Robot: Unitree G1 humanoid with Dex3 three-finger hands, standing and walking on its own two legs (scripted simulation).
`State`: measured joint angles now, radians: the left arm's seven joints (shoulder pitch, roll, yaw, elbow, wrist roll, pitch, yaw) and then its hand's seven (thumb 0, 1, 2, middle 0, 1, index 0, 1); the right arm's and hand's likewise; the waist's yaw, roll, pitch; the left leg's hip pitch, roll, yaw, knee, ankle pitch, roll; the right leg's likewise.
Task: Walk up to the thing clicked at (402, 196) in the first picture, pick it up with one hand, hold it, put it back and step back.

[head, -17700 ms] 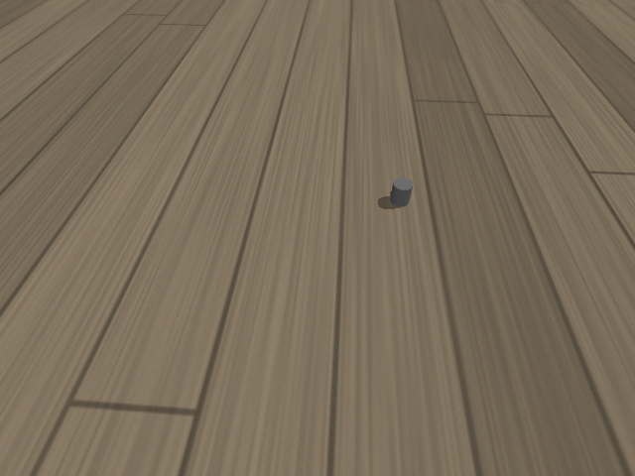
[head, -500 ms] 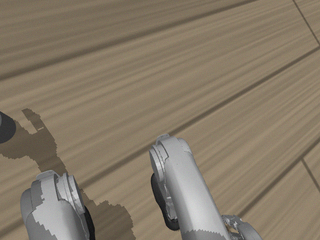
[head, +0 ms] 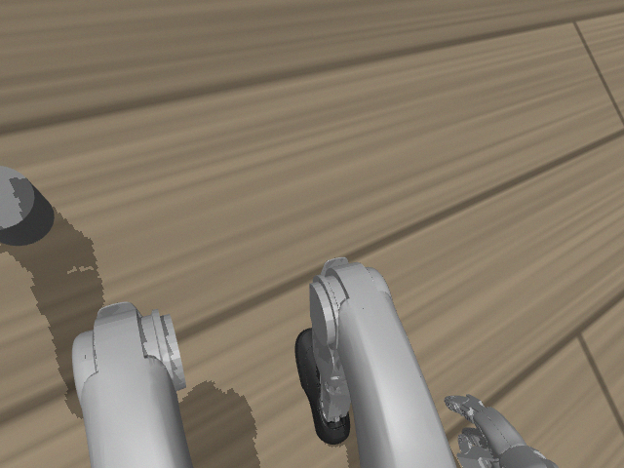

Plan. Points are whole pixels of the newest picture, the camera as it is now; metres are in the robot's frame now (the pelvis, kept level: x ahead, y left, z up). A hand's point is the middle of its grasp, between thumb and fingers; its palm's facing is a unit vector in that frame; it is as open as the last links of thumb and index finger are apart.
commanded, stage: withdraw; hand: left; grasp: from above
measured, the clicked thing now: out of the picture +0.48 +0.34 -0.29
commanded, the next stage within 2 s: approach in 0.84 s
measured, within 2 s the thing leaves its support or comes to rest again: neither
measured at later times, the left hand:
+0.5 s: hand out of the picture +0.48 +0.36 -0.02, palm faces -0.53 -0.10 -0.84, open 14.0 cm
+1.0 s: hand out of the picture +0.46 +0.33 -0.13, palm faces -0.42 -0.08 -0.90, open 14.0 cm
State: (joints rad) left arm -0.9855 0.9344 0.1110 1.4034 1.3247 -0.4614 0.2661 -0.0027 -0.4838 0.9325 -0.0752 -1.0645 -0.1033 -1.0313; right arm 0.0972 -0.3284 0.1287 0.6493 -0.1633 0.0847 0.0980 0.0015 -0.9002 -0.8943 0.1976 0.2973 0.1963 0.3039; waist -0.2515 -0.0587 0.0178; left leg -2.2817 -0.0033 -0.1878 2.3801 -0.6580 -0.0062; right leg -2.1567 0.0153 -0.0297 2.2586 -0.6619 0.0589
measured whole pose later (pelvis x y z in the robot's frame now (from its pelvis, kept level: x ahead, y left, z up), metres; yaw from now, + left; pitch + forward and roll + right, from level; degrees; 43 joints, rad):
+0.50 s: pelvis +0.01 +0.00 +0.07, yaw +2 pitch +36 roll -9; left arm -0.96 0.84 0.02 1.16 1.07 -0.11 -0.06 0.00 -0.51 0.98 -0.08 -1.05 -0.09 -1.03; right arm 0.21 -0.25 0.07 0.66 -0.06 0.09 0.09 0.00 -0.91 -0.89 0.20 0.30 0.20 0.30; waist -0.19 0.07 -0.11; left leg -2.10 0.03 -0.11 2.15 -0.68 0.01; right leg -2.01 0.00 0.01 2.05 -0.67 0.08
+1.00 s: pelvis -0.01 -0.01 +0.02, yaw +3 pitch +34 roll -9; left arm -1.10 0.86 0.11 1.55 1.35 -0.26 0.38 0.00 -0.51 0.98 -0.09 -1.03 -0.10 -1.02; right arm 0.12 -0.26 0.09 0.69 -0.14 0.00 0.10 0.00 -0.91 -0.90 0.20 0.30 0.20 0.30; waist -0.27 -0.02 -0.04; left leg -2.29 -0.01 -0.14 2.27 -0.59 -0.01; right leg -2.19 0.00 0.01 2.19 -0.61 0.07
